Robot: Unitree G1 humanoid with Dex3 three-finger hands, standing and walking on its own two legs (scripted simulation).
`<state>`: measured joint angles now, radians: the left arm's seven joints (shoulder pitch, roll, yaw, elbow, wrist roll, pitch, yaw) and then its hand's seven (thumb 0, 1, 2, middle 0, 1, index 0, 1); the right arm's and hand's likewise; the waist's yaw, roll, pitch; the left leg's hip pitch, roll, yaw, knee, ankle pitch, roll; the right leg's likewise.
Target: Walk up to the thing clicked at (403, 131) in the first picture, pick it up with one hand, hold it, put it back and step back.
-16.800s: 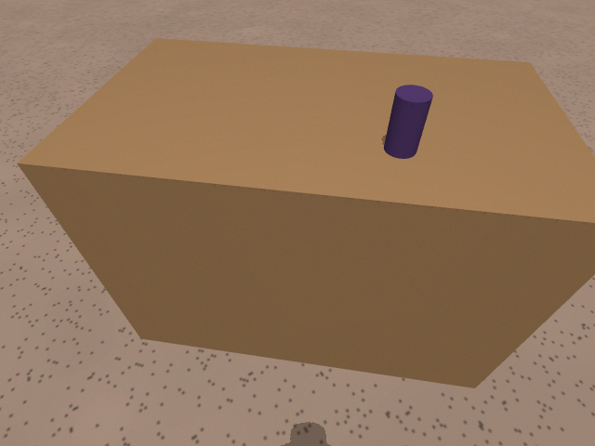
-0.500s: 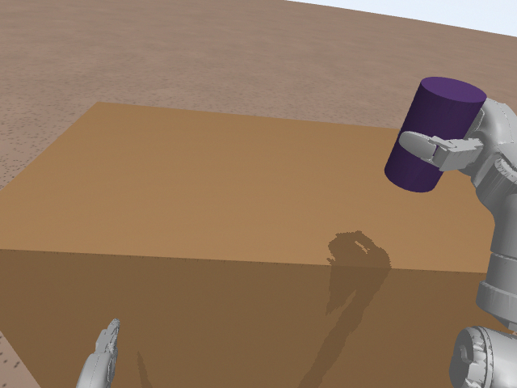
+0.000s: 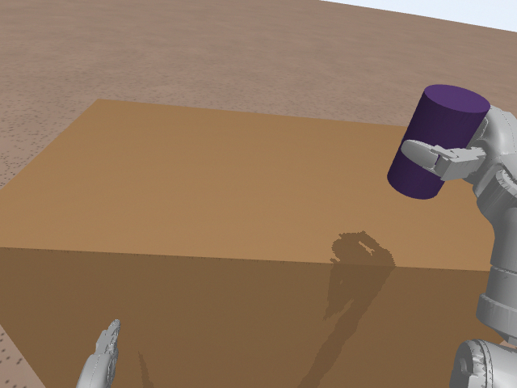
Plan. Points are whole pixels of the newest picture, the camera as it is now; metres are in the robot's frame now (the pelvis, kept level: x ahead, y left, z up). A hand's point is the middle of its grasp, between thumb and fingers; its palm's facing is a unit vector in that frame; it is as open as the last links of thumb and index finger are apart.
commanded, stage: hold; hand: right
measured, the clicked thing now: (431, 144) +0.34 -0.18 +0.31
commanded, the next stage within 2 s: crouch in 1.54 s
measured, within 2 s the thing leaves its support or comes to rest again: neither
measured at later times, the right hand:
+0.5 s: hand (444, 133) +0.33 -0.18 +0.33, palm faces +0.18 +0.98 -0.01, open 10.1 cm
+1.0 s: hand (435, 128) +0.34 -0.18 +0.33, palm faces +0.15 +0.99 -0.02, open 10.1 cm
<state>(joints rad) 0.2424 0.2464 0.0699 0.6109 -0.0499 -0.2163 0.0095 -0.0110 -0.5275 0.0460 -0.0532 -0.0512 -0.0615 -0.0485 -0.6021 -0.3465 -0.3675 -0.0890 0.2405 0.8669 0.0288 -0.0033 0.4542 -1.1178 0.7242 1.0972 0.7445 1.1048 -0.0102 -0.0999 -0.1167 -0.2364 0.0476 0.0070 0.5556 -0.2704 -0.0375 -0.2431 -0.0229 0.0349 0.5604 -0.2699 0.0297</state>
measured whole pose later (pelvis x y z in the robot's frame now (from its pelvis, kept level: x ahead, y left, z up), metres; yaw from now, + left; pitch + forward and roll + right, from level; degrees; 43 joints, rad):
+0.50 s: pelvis +0.00 +0.00 +0.00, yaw +0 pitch -3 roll +0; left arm 0.25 0.25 0.07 0.61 -0.05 -0.23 0.02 -0.01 -0.53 0.05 -0.05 -0.05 -0.06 -0.05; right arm -0.62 -0.35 -0.37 -0.10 0.22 0.85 0.01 0.00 0.46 -1.12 0.73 1.09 0.75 1.10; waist -0.01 -0.09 -0.11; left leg -0.24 0.05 0.01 0.56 -0.27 -0.04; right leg -0.24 -0.02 0.03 0.56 -0.27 0.03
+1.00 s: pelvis +0.00 +0.00 +0.00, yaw +0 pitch -3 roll +0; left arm 0.25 0.25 0.07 0.62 -0.05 -0.23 0.02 -0.01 -0.53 0.05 -0.05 -0.05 -0.06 -0.05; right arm -0.65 -0.35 -0.35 -0.08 0.21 0.84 0.02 0.00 0.46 -1.12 0.73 1.10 0.75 1.11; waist -0.01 -0.09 -0.11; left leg -0.23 0.04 0.01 0.55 -0.27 -0.04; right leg -0.24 -0.03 0.04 0.56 -0.27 0.03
